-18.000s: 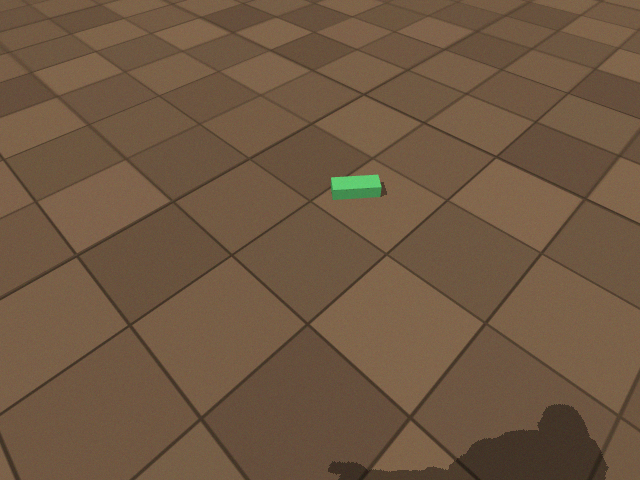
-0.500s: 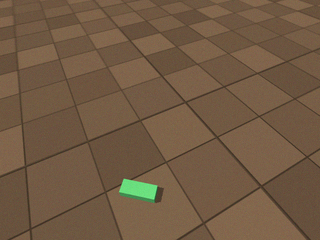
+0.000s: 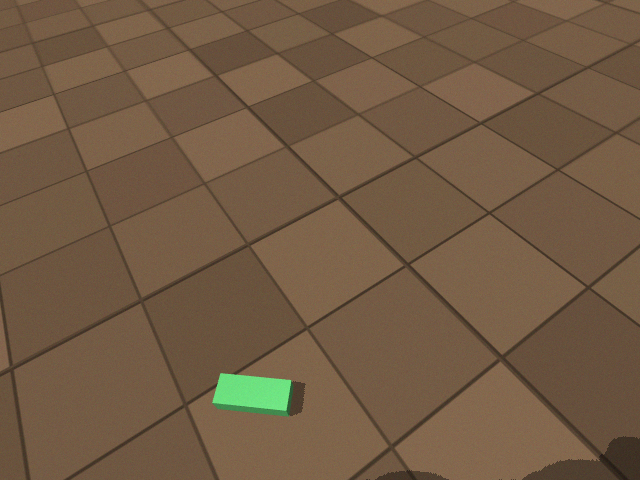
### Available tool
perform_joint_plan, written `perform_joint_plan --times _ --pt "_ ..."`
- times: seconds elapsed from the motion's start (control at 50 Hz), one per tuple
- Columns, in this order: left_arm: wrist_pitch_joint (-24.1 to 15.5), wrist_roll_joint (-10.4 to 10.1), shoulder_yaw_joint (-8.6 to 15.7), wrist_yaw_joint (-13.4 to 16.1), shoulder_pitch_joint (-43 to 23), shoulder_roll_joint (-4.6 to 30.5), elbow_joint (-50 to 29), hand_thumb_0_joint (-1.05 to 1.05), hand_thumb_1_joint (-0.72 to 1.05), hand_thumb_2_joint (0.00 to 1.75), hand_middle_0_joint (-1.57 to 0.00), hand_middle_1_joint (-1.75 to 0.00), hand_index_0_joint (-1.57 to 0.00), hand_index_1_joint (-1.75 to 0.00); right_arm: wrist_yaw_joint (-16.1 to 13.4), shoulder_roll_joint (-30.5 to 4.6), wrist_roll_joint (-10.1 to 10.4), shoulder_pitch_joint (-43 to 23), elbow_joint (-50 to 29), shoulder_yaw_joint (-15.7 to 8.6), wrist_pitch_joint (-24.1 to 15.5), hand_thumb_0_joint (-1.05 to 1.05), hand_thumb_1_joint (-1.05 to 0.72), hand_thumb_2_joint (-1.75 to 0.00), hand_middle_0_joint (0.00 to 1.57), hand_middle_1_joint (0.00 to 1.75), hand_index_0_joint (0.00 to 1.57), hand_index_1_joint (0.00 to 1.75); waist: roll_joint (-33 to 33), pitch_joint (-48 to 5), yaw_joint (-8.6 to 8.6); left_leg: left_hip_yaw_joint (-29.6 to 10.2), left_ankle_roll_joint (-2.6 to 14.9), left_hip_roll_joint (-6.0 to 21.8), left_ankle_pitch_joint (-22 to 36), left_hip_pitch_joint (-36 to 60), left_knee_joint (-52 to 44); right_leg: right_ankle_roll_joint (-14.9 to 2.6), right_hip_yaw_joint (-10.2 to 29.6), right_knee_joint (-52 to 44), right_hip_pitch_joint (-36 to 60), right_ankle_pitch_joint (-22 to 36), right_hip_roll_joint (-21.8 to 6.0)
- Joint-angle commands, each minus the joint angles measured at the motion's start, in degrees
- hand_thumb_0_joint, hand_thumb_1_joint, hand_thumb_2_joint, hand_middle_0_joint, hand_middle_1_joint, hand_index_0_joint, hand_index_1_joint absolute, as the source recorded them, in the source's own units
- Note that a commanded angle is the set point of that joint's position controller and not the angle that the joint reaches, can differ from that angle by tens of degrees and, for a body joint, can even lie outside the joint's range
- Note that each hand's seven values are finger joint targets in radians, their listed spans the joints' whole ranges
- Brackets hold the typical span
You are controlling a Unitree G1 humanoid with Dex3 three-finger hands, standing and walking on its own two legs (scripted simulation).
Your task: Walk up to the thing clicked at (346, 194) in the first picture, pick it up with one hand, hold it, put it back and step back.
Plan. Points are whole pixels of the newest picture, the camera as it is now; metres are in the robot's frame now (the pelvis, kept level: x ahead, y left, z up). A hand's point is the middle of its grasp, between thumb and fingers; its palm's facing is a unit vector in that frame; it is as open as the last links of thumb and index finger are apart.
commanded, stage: walk up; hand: left
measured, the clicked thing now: (254, 394) +0.46 +0.27 -0.75
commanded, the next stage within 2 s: none
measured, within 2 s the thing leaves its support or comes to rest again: neither
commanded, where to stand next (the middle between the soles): +0.06 +0.03 m, yaw -1 degrees
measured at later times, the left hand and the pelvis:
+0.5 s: hand out of the picture +0.15 +0.27 -0.16, palm faces -0.05 -0.92 -0.38, open 7.4 cm; pelvis +0.04 +0.02 -0.01, yaw -3 degrees
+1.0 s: hand out of the picture +0.11 +0.29 -0.16, palm faces -0.08 -0.93 -0.35, open 7.4 cm; pelvis +0.02 +0.04 -0.01, yaw -3 degrees
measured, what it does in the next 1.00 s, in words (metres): steps on the spot: left foot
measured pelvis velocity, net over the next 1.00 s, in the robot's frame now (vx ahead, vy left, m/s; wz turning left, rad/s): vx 0.02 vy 0.04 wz -0.05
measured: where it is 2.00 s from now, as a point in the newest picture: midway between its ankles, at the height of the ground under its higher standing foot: outside the picture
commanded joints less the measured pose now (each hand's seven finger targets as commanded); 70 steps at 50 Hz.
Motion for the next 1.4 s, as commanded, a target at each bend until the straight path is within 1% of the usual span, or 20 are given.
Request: perform_joint_plan --times 0.0,0.02,0.08,0.18,0.22,0.24,0.26,0.28,0.3,0.36,0.42,0.46,0.58,0.66,0.76,0.88,1.02,1.18,1.3,1.38 --pt "-1.9 -1.5 2.4 2.2 1.9 13.5 -4.6 0.0 0.9 0.9 -0.2 -0.3 -0.2 -0.3 -0.4 -7.8 0.5 1.3 -5.0 -1.2 -1.0 0.0 -0.9 -0.9 0.2 0.3 0.2 0.3 -6.1 -4.5 0.08 -3.5 0.44 1.9 4.9 -9.1 1.9 -4.41 11.9 -7.1 8.9 36.8 -13.7" --pt "-2.0 -1.3 2.3 2.4 2.3 13.7 -5.0 0.0 0.9 0.9 -0.2 -0.3 -0.2 -0.3 -0.3 -7.2 0.4 0.6 -5.7 -1.0 -0.7 0.0 -0.9 -0.9 0.2 0.3 0.2 0.3 -5.8 -5.0 0.53 -3.2 -0.1 1.8 5.0 -8.2 -0.9 -6.21 11.2 -6.3 8.6 39.9 -14.1" --pt "-1.6 -1.1 1.9 3.4 1.0 13.4 -5.6 0.0 0.9 0.9 -0.2 -0.3 -0.2 -0.3 -0.5 -6.8 0.7 -1.5 -6.1 -1.1 -0.2 0.0 -0.9 -0.9 0.2 0.3 0.2 0.3 -6.6 -4.8 0.78 -1.8 -1.22 2.5 8.0 -6.1 -10.4 -6.64 8.9 -4.6 6.5 40.7 -14.1" --pt "-0.3 -2.2 1.1 3.4 -3.6 14.0 -7.1 0.0 0.9 0.9 -0.2 -0.3 -0.2 -0.3 -0.8 -6.4 0.6 -1.6 -5.2 -1.7 -0.7 0.0 -0.9 -0.9 0.2 0.3 0.2 0.3 -8.9 -5.5 -0.72 0.5 0.19 1.0 18.8 7.0 -22.0 -4.43 7.6 2.6 -3.4 36.5 -12.4" --pt "0.5 -2.7 0.9 3.4 -4.1 12.7 -7.6 0.0 0.9 0.9 -0.2 -0.3 -0.2 -0.3 -1.0 -8.8 0.4 -0.6 -5.2 -2.5 -1.2 0.0 -0.9 -0.9 0.2 0.3 0.2 0.3 -4.1 -7.1 -1.56 -3.5 2.02 4.3 38.8 12.6 -29.0 -0.81 6.6 6.3 -6.7 25.8 -8.7" --pt "0.8 -3.2 1.0 3.4 -3.0 12.4 -7.7 0.0 0.9 0.9 -0.2 -0.3 -0.2 -0.3 -1.2 -11.6 0.2 -2.1 -6.3 -3.3 -1.3 0.0 -0.9 -0.9 0.2 0.3 0.2 0.3 0.6 -8.7 -0.77 -10.7 4.55 10.5 45.2 12.5 -30.9 1.24 5.6 10.4 -6.8 16.9 -4.3" --pt "1.3 -3.6 0.8 3.6 -1.0 11.3 -6.8 0.0 0.9 0.9 -0.2 -0.3 -0.2 -0.3 -1.2 -12.3 0.2 -3.9 -7.1 -3.3 -1.4 0.0 -0.9 -0.9 0.2 0.3 0.2 0.3 2.9 -10.3 0.26 -15.0 8.24 14.7 43.9 11.5 -32.4 1.9 4.0 13.3 -5.5 4.9 -0.9" --pt "1.7 -3.4 0.8 3.9 1.2 11.8 -4.9 0.0 0.9 0.9 -0.2 -0.3 -0.2 -0.3 -1.2 -12.7 0.8 -7.2 -7.0 -2.8 -1.4 0.0 -0.9 -0.9 0.2 0.3 0.2 0.3 5.9 -10.2 1.51 -17.6 11.9 18.0 43.3 8.0 -30.7 2.51 3.5 14.5 -2.2 -2.1 -0.9" --pt "1.5 -2.7 0.7 3.9 1.0 11.9 -3.7 0.0 0.9 0.9 -0.2 -0.3 -0.2 -0.3 -1.1 -11.2 0.8 -9.7 -7.2 -2.6 -1.3 0.0 -0.9 -0.9 0.2 0.3 0.2 0.3 6.7 -8.9 2.11 -16.5 11.27 17.4 43.0 4.0 -30.7 1.86 2.4 12.4 0.8 -7.3 -1.7" --pt "0.6 -1.7 1.1 3.2 -0.9 13.4 -3.1 0.0 0.9 0.9 -0.2 -0.3 -0.2 -0.3 -0.9 -10.1 1.3 -9.4 -7.6 -2.2 -0.5 0.0 -0.9 -0.9 0.2 0.3 0.2 0.3 5.7 -10.1 1.02 -7.8 6.0 10.4 37.7 3.9 -27.1 0.57 5.5 6.1 1.6 7.6 -3.8" --pt "0.4 -1.5 1.2 3.3 -2.4 14.8 -3.2 0.0 0.9 0.9 -0.2 -0.3 -0.2 -0.3 -0.7 -9.6 1.6 -9.7 -7.3 -2.3 -0.4 0.0 -0.9 -0.9 0.2 0.3 0.2 0.3 2.7 -11.6 0.51 -4.1 3.74 7.0 37.6 5.7 -23.2 -1.2 8.3 4.9 1.4 18.1 -7.9" --pt "0.4 -1.4 1.3 3.2 -5.8 15.6 -3.6 0.0 0.9 0.9 -0.2 -0.3 -0.2 -0.3 -0.6 -8.6 1.6 -10.5 -7.1 -2.1 -0.4 0.0 -0.9 -0.9 0.2 0.3 0.2 0.3 -1.4 -10.9 -0.02 -2.8 2.86 5.1 35.0 7.1 -21.7 -2.44 10.3 3.7 -2.2 19.9 -9.6" --pt "0.8 -0.9 0.9 2.7 -9.3 15.1 -3.8 0.0 0.9 0.9 -0.2 -0.3 -0.2 -0.3 0.0 -8.2 1.3 -11.8 -6.7 -1.9 -0.3 0.0 -0.9 -0.9 0.2 0.3 0.2 0.3 -7.2 -7.1 -0.83 -2.7 2.57 4.2 26.8 7.6 -23.4 -1.68 11.6 -1.4 -7.9 10.4 -10.4" --pt "0.8 -0.9 0.8 2.5 -9.3 14.4 -3.5 0.0 0.9 0.9 -0.2 -0.3 -0.2 -0.3 0.4 -9.0 1.1 -11.7 -5.5 -1.8 -0.7 0.0 -0.9 -0.9 0.2 0.3 0.2 0.3 -5.5 -8.1 -0.51 -4.0 2.83 5.4 28.1 8.3 -26.1 -0.65 10.3 -1.4 -6.1 7.2 -9.1" --pt "1.1 -1.0 0.5 2.2 -9.0 14.3 -2.7 0.0 0.9 0.9 -0.2 -0.3 -0.2 -0.3 0.5 -9.4 0.8 -12.1 -4.4 -1.8 -0.8 0.0 -0.9 -0.9 0.2 0.3 0.2 0.3 -3.1 -5.8 -0.43 -5.7 2.38 6.0 20.5 7.4 -30.5 -0.44 10.4 -3.7 -7.6 -1.2 -8.4" --pt "1.3 -1.2 0.0 1.9 -5.1 12.4 -0.5 0.0 0.9 0.9 -0.2 -0.3 -0.2 -0.3 0.6 -9.7 0.6 -13.1 -3.8 -1.5 -1.2 0.0 -0.9 -0.9 0.2 0.3 0.2 0.3 2.3 -8.1 0.79 -10.7 3.89 10.1 12.1 4.6 -38.2 0.32 6.3 -0.7 -1.7 -4.6 -4.4" --pt "1.2 -0.9 0.2 1.9 -4.1 12.7 0.8 0.0 0.9 0.9 -0.2 -0.3 -0.2 -0.3 0.5 -9.2 0.7 -13.4 -3.4 -1.5 -0.6 0.0 -0.9 -0.9 0.2 0.3 0.2 0.3 2.2 -4.8 0.29 -8.6 2.49 8.2 2.7 2.3 -38.9 0.05 8.1 -4.4 -4.5 -5.6 -5.3" --pt "0.1 -0.2 0.3 2.2 -6.6 13.4 -0.3 0.0 0.9 0.9 -0.2 -0.3 -0.2 -0.3 0.6 -7.8 1.1 -10.9 -2.3 -1.6 -1.0 0.0 -0.9 -0.9 0.2 0.3 0.2 0.3 -4.3 -6.9 -1.54 -4.5 1.12 5.7 14.1 9.5 -32.3 -0.4 11.3 -8.2 -8.8 0.6 -8.7" --pt "0.1 -0.7 0.4 2.4 -7.0 13.5 -0.5 0.0 0.9 0.9 -0.2 -0.3 -0.2 -0.3 0.5 -8.2 1.4 -10.4 -1.8 -1.3 -1.2 0.0 -0.9 -0.9 0.2 0.3 0.2 0.3 -4.3 -7.4 -1.37 -4.1 1.35 6.3 23.3 10.2 -31.1 0.0 10.0 -6.4 -7.4 6.1 -8.2" --pt "0.5 -0.9 0.2 2.3 -6.5 13.2 -0.4 0.0 0.9 0.9 -0.2 -0.3 -0.2 -0.3 0.4 -9.1 1.3 -10.5 -1.7 -1.4 -1.3 0.0 -0.9 -0.9 0.2 0.3 0.2 0.3 -2.0 -8.1 -1.01 -5.2 2.11 7.6 24.0 9.3 -32.9 0.12 8.6 -3.9 -5.5 6.8 -7.0"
